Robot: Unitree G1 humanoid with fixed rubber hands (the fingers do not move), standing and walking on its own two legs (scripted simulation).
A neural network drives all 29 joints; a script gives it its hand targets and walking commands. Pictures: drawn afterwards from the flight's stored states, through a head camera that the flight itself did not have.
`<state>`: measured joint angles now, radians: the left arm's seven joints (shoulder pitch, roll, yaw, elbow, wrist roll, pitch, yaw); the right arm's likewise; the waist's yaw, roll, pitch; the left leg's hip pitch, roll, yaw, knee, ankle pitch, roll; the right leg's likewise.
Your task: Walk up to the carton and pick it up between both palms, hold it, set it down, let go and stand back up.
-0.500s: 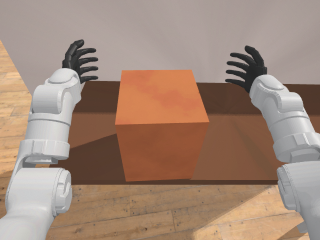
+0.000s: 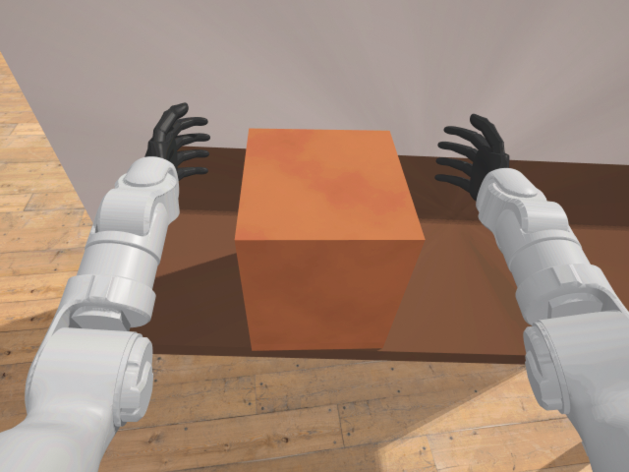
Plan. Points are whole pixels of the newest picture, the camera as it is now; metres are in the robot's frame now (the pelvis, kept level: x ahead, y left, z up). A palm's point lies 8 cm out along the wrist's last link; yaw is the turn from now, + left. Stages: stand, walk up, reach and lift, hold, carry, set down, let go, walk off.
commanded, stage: reach and lift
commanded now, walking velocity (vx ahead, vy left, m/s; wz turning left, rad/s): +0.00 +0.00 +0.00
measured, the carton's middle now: (319, 243) +0.43 +0.01 +0.05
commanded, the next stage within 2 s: none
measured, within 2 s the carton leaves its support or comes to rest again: neither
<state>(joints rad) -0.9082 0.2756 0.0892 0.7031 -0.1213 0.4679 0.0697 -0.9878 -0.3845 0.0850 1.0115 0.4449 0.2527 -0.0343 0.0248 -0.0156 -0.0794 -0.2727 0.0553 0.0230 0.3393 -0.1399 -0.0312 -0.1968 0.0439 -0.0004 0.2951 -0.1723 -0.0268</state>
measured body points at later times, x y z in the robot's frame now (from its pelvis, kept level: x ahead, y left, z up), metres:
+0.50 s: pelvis +0.00 +0.00 +0.00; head +0.03 +0.00 +0.45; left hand +0.44 +0.19 +0.13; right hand +0.46 -0.17 +0.12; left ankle +0.02 +0.14 -0.75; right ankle -0.02 -0.10 -0.75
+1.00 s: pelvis +0.00 +0.00 +0.00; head +0.03 +0.01 +0.44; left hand +0.45 +0.16 +0.13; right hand +0.46 -0.14 +0.12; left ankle +0.02 +0.14 -0.75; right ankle -0.02 -0.10 -0.75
